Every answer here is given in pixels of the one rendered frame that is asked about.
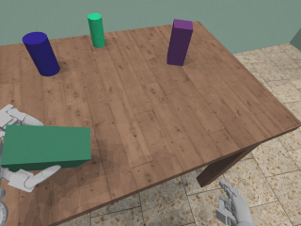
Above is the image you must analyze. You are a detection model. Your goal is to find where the robot left hand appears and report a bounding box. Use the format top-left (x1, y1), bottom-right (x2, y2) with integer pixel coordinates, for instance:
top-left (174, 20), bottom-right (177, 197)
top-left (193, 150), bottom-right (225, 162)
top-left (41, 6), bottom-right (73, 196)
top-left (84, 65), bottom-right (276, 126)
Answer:
top-left (0, 105), bottom-right (61, 193)

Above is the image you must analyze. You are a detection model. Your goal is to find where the table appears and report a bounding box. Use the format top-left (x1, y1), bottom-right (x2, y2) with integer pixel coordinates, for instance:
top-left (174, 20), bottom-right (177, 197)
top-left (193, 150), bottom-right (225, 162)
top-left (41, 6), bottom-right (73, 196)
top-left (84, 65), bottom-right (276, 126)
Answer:
top-left (0, 21), bottom-right (301, 226)

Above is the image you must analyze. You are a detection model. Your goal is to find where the sponge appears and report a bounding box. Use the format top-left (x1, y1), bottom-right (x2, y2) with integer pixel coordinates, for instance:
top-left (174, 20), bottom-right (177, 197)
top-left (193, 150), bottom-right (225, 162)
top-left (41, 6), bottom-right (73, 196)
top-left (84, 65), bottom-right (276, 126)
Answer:
top-left (0, 124), bottom-right (91, 172)

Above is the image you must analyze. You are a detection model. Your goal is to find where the robot right hand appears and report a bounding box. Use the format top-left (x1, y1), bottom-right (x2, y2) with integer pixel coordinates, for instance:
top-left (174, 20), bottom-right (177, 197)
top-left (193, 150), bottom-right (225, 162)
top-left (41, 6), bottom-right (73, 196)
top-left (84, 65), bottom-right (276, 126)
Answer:
top-left (215, 180), bottom-right (254, 226)

